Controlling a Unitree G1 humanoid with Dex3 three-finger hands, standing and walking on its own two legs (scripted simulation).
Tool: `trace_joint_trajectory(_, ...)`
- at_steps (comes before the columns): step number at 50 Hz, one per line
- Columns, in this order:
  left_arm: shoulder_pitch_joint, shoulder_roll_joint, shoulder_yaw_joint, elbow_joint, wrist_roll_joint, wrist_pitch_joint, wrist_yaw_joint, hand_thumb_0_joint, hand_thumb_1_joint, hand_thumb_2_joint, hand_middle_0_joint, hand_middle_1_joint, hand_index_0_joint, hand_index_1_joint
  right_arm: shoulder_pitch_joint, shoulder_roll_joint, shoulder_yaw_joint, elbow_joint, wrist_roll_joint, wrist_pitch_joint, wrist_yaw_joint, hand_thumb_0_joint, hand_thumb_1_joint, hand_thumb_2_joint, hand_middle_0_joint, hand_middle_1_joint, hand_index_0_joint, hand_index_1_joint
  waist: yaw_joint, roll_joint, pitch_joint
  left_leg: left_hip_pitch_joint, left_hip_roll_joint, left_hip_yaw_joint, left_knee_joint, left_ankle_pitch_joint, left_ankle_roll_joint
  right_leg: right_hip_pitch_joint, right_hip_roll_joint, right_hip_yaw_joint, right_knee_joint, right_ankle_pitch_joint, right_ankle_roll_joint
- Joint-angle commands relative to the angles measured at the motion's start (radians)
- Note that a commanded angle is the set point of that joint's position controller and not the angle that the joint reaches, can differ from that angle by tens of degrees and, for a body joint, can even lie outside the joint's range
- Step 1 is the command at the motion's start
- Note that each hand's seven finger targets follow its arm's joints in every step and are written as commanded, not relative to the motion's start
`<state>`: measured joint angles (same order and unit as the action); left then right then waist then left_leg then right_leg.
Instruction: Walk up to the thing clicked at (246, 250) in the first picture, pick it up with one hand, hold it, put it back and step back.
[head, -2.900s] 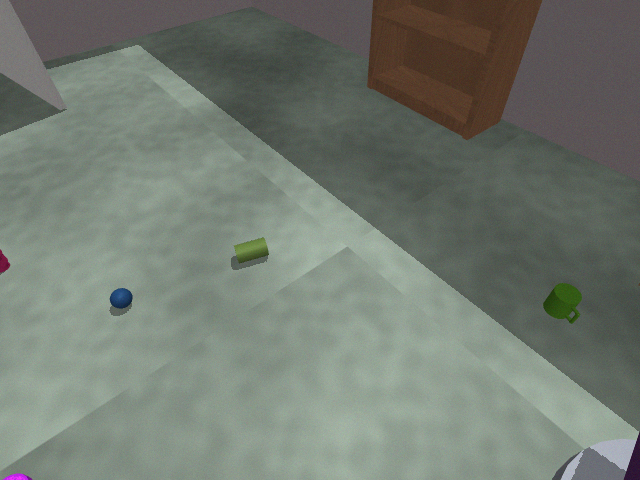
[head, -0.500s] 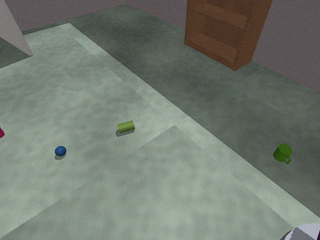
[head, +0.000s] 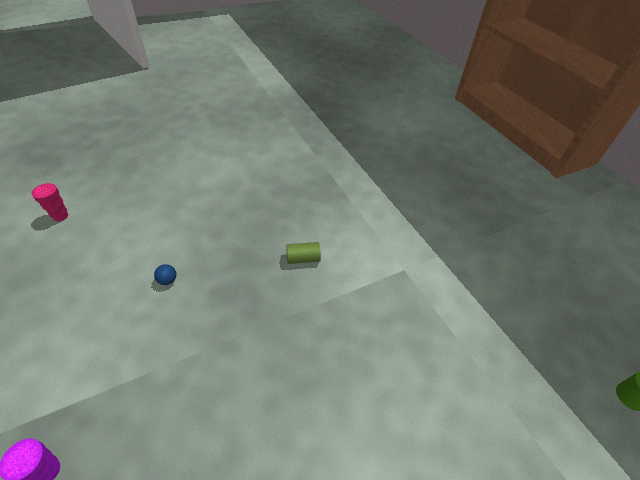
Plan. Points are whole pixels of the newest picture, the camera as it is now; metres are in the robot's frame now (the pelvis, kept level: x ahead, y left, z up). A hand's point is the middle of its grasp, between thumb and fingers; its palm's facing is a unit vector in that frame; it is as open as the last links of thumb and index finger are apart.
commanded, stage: walk up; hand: left
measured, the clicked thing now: (303, 252) +1.03 +0.09 -0.72
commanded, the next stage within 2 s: none
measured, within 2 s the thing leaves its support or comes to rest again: neither
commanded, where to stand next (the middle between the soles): +0.70 -0.22 m, yaw +11 degrees
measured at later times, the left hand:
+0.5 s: hand (211, 401) +0.26 +0.18 -0.12, palm faces +0.08 -0.93 -0.37, open 7.4 cm
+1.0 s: hand (263, 303) +0.44 +0.14 -0.14, palm faces +0.04 -0.94 -0.34, open 7.4 cm
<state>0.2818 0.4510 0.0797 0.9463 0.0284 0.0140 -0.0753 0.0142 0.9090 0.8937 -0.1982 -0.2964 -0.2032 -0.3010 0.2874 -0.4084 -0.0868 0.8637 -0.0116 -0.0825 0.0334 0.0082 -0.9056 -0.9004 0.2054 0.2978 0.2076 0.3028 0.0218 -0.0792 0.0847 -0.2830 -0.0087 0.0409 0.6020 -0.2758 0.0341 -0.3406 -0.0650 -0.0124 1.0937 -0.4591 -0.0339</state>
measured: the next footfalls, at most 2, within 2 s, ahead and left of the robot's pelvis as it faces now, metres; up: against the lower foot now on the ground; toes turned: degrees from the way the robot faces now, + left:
right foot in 0.30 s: +0.28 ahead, -0.20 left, +0.00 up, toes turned -1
left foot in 0.68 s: +0.42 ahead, +0.02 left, +0.00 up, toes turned +12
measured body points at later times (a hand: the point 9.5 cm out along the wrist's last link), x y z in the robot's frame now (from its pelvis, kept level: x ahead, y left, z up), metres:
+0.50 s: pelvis +0.21 -0.09 +0.01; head +0.24 -0.10 +0.46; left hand +0.25 +0.23 -0.09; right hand +0.32 -0.41 -0.11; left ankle +0.21 +0.04 -0.66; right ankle +0.24 -0.20 -0.73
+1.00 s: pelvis +0.40 -0.15 -0.01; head +0.42 -0.14 +0.44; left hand +0.44 +0.18 -0.12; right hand +0.49 -0.49 -0.09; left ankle +0.38 +0.01 -0.73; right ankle +0.51 -0.31 -0.71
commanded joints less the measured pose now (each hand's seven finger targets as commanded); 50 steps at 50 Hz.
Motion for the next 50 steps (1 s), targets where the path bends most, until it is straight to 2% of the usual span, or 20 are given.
trace_joint_trajectory(1, -0.006, 0.19, 0.053, -0.101, 0.0, -0.036, -0.004, 0.0, 0.9, 0.9, -0.2, -0.3, -0.2, -0.3, 0.057, -0.281, -0.062, -0.064, 0.012, -0.029, -0.025, 0.0, -0.9, -0.9, 0.2, 0.3, 0.2, 0.3, -0.015, 0.178, 0.004, 0.067, 0.269, -0.342, -0.352, -0.066, 0.185, -0.186, -0.08, 0.066, -0.083, 0.092, 0.02)
trace_joint_trajectory(8, -0.12, 0.172, 0.065, -0.16, 0.006, -0.035, -0.039, 0.0, 0.9, 0.9, -0.2, -0.3, -0.2, -0.3, 0.061, -0.309, -0.069, -0.088, 0.006, -0.046, -0.025, 0.0, -0.9, -0.9, 0.2, 0.3, 0.2, 0.3, -0.035, 0.216, 0.053, -0.01, 0.237, -0.248, -0.375, -0.21, 0.156, -0.143, -0.07, 0.023, -0.352, 0.266, 0.031)
trace_joint_trajectory(12, -0.117, 0.161, 0.076, -0.165, 0.003, -0.048, -0.037, 0.0, 0.9, 0.9, -0.2, -0.3, -0.2, -0.3, 0.032, -0.307, -0.063, -0.095, -0.002, -0.038, -0.034, 0.0, -0.9, -0.9, 0.2, 0.3, 0.2, 0.3, -0.003, 0.214, 0.004, -0.017, 0.224, -0.192, -0.244, 0.076, 0.128, 0.035, -0.014, -0.04, -0.441, 0.227, 0.017)
trace_joint_trajectory(14, 0.046, 0.19, 0.098, -0.129, 0.005, -0.058, -0.02, 0.0, 0.9, 0.9, -0.2, -0.3, -0.2, -0.3, 0.025, -0.274, -0.046, -0.1, -0.002, -0.029, -0.043, 0.0, -0.9, -0.9, 0.2, 0.3, 0.2, 0.3, 0.098, 0.114, -0.074, -0.058, 0.17, -0.12, 0.062, 0.324, 0.086, 0.281, 0.035, -0.061, -0.54, 0.193, -0.007)
trace_joint_trajectory(15, 0.189, 0.251, 0.126, -0.103, 0.013, -0.07, -0.004, 0.0, 0.9, 0.9, -0.2, -0.3, -0.2, -0.3, 0.072, -0.201, -0.021, -0.102, 0.004, -0.026, -0.043, 0.0, -0.9, -0.9, 0.2, 0.3, 0.2, 0.3, 0.165, -0.116, -0.143, -0.178, 0.081, -0.049, 0.424, 0.279, 0.046, 0.435, -0.036, 0.068, -0.64, 0.055, -0.042)
trace_joint_trajectory(16, 0.199, 0.343, 0.13, -0.115, 0.003, -0.079, 0.005, 0.0, 0.9, 0.9, -0.2, -0.3, -0.2, -0.3, 0.09, -0.151, -0.004, -0.144, 0.022, -0.03, -0.049, 0.0, -0.9, -0.9, 0.2, 0.3, 0.2, 0.3, 0.125, -0.339, -0.136, -0.44, -0.075, 0.008, 0.619, -0.22, 0.009, 0.491, -0.32, 0.573, -0.861, -0.036, -0.128)
trace_joint_trajectory(17, 0.108, 0.342, 0.123, -0.147, -0.006, -0.074, 0.005, 0.0, 0.9, 0.9, -0.2, -0.3, -0.2, -0.3, 0.047, -0.232, -0.027, -0.118, 0.007, -0.021, -0.064, 0.0, -0.9, -0.9, 0.2, 0.3, 0.2, 0.3, 0.104, -0.207, -0.097, -0.418, 0.0, -0.106, 0.71, -0.267, 0.015, 0.352, -0.374, 0.658, -0.873, -0.098, -0.213)
trace_joint_trajectory(19, 0.02, 0.258, 0.097, -0.177, -0.02, -0.073, 0.012, 0.0, 0.9, 0.9, -0.2, -0.3, -0.2, -0.3, 0.077, -0.251, -0.03, -0.066, 0.028, -0.022, -0.051, 0.0, -0.9, -0.9, 0.2, 0.3, 0.2, 0.3, 0.042, -0.051, -0.05, -0.346, 0.063, -0.125, 0.666, -0.133, 0.027, 0.248, -0.27, 0.395, -0.813, 0.032, -0.212)
trace_joint_trajectory(22, -0.007, 0.205, 0.073, -0.19, -0.013, -0.083, 0.017, 0.0, 0.9, 0.9, -0.2, -0.3, -0.2, -0.3, 0.114, -0.214, -0.025, -0.039, 0.012, -0.018, -0.029, 0.0, -0.9, -0.9, 0.2, 0.3, 0.2, 0.3, 0.009, -0.091, -0.007, -0.272, 0.09, -0.08, 0.463, -0.091, 0.003, 0.148, -0.178, 0.166, -0.794, 0.263, -0.191)
trace_joint_trajectory(26, 0.02, 0.212, 0.069, -0.229, 0.001, -0.084, 0.013, 0.0, 0.9, 0.9, -0.2, -0.3, -0.2, -0.3, 0.042, -0.187, -0.025, -0.075, 0.005, -0.017, -0.011, 0.0, -0.9, -0.9, 0.2, 0.3, 0.2, 0.3, 0.035, -0.101, -0.014, -0.231, 0.089, -0.004, 0.198, -0.057, -0.023, 0.144, -0.193, 0.1, -0.784, 0.295, -0.225)
trace_joint_trajectory(29, 0.036, 0.21, 0.06, -0.25, 0.0, -0.074, 0.009, 0.0, 0.9, 0.9, -0.2, -0.3, -0.2, -0.3, 0.02, -0.173, -0.026, -0.092, 0.007, -0.028, -0.016, 0.0, -0.9, -0.9, 0.2, 0.3, 0.2, 0.3, 0.036, -0.065, -0.059, -0.119, 0.061, 0.038, 0.074, 0.034, -0.015, 0.144, -0.191, 0.068, -0.713, 0.382, -0.205)
trace_joint_trajectory(32, 0.013, 0.171, 0.036, -0.278, -0.005, -0.06, 0.006, 0.0, 0.9, 0.9, -0.2, -0.3, -0.2, -0.3, 0.163, -0.203, -0.048, -0.046, 0.006, -0.042, -0.034, 0.0, -0.9, -0.9, 0.2, 0.3, 0.2, 0.3, -0.058, 0.073, -0.121, 0.25, -0.002, 0.068, -0.043, 0.146, 0.016, -0.037, -0.115, -0.025, -0.46, 0.398, -0.136)
trace_joint_trajectory(33, 0.036, 0.121, 0.024, -0.286, -0.006, -0.059, 0.007, 0.0, 0.9, 0.9, -0.2, -0.3, -0.2, -0.3, 0.257, -0.271, -0.069, -0.035, -0.007, -0.047, -0.047, 0.0, -0.9, -0.9, 0.2, 0.3, 0.2, 0.3, -0.11, 0.216, -0.164, 0.364, 0.111, -0.117, -0.133, -0.011, 0.068, -0.141, -0.046, -0.069, -0.206, 0.328, -0.095)
trace_joint_trajectory(34, 0.069, 0.072, 0.019, -0.295, -0.004, -0.056, 0.007, 0.0, 0.9, 0.9, -0.2, -0.3, -0.2, -0.3, 0.301, -0.374, -0.093, -0.053, -0.018, -0.05, -0.062, 0.0, -0.9, -0.9, 0.2, 0.3, 0.2, 0.3, -0.098, 0.369, -0.178, 0.453, 0.397, -0.611, -0.236, -0.14, 0.146, -0.369, 0.068, -0.047, 0.025, -0.097, -0.035)
trace_joint_trajectory(35, 0.087, 0.205, 0.052, -0.266, -0.005, -0.033, 0.018, 0.0, 0.9, 0.9, -0.2, -0.3, -0.2, -0.3, 0.247, -0.406, -0.1, -0.09, 0.017, -0.048, -0.066, 0.0, -0.9, -0.9, 0.2, 0.3, 0.2, 0.3, -0.097, 0.188, -0.166, 0.345, 0.492, -0.787, -0.331, -0.322, 0.239, -0.363, 0.045, 0.097, 0.126, -0.113, -0.029)
trace_joint_trajectory(38, 0.085, 0.214, 0.061, -0.223, -0.008, -0.026, 0.018, 0.0, 0.9, 0.9, -0.2, -0.3, -0.2, -0.3, 0.103, -0.314, -0.064, -0.11, 0.018, -0.046, -0.068, 0.0, -0.9, -0.9, 0.2, 0.3, 0.2, 0.3, -0.029, 0.134, -0.016, 0.131, 0.384, -0.477, -0.325, -0.182, 0.206, -0.337, -0.038, 0.135, 0.132, 0.029, -0.004)
trace_joint_trajectory(41, 0.118, 0.187, 0.064, -0.194, 0.0, -0.023, -0.004, 0.0, 0.9, 0.9, -0.2, -0.3, -0.2, -0.3, 0.071, -0.298, -0.054, -0.105, 0.008, -0.051, -0.059, 0.0, -0.9, -0.9, 0.2, 0.3, 0.2, 0.3, -0.009, 0.206, -0.021, 0.023, 0.314, -0.248, -0.278, -0.004, 0.197, -0.221, -0.069, 0.079, -0.031, 0.054, 0.021)
trace_joint_trajectory(44, 0.045, 0.16, 0.062, -0.213, 0.003, -0.021, -0.021, 0.0, 0.9, 0.9, -0.2, -0.3, -0.2, -0.3, 0.091, -0.334, -0.064, -0.103, 0.0, -0.055, -0.053, 0.0, -0.9, -0.9, 0.2, 0.3, 0.2, 0.3, -0.034, 0.258, -0.02, 0.012, 0.3, -0.189, -0.264, 0.008, 0.199, -0.183, -0.07, 0.036, -0.2, 0.072, 0.027)
trace_joint_trajectory(46, 0.032, 0.165, 0.067, -0.21, 0.001, -0.024, -0.028, 0.0, 0.9, 0.9, -0.2, -0.3, -0.2, -0.3, 0.048, -0.349, -0.068, -0.11, 0.001, -0.055, -0.048, 0.0, -0.9, -0.9, 0.2, 0.3, 0.2, 0.3, -0.02, 0.264, -0.02, -0.062, 0.287, -0.159, -0.265, -0.122, 0.179, -0.104, -0.064, 0.011, -0.296, 0.14, 0.017)
trace_joint_trajectory(50, 0.144, 0.189, 0.091, -0.145, 0.005, -0.034, -0.024, 0.0, 0.9, 0.9, -0.2, -0.3, -0.2, -0.3, -0.017, -0.329, -0.056, -0.108, -0.003, -0.03, -0.046, 0.0, -0.9, -0.9, 0.2, 0.3, 0.2, 0.3, 0.066, 0.188, -0.069, -0.221, 0.219, -0.082, -0.076, -0.257, 0.115, 0.194, 0.02, -0.092, -0.414, 0.166, 0.007)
